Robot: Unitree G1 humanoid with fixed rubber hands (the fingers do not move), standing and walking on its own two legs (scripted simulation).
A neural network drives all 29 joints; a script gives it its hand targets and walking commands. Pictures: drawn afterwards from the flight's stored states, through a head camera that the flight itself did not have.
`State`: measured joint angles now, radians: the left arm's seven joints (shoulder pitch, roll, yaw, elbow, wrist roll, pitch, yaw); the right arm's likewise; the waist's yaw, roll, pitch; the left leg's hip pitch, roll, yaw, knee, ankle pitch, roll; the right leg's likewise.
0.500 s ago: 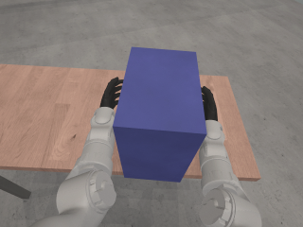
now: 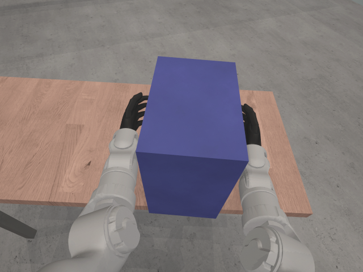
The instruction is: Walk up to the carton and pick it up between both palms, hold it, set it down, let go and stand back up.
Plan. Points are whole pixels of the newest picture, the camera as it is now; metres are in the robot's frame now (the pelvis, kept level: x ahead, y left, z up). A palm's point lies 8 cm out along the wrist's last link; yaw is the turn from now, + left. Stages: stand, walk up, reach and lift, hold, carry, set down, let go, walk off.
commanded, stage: reach and lift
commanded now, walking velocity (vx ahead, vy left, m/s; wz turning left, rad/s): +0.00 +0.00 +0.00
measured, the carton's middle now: (188, 143) +0.42 -0.01 +0.02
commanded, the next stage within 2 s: none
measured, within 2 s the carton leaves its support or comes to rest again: leaves its support in 0.82 s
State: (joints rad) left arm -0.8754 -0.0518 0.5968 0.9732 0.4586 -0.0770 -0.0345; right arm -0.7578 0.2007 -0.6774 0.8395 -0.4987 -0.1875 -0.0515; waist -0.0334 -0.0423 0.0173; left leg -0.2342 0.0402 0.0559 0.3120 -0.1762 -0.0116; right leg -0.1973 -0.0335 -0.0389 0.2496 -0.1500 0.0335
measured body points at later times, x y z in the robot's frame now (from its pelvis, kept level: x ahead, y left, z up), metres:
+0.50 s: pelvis +0.00 +0.00 +0.00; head +0.05 +0.02 +0.45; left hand +0.44 +0.13 +0.07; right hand +0.41 -0.14 +0.07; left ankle -0.02 +0.12 -0.75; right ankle -0.02 -0.14 -0.75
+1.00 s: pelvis -0.02 +0.00 +0.00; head -0.01 +0.02 +0.45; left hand +0.41 +0.14 +0.10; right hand +0.39 -0.13 +0.10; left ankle -0.02 +0.12 -0.75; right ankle -0.02 -0.14 -0.75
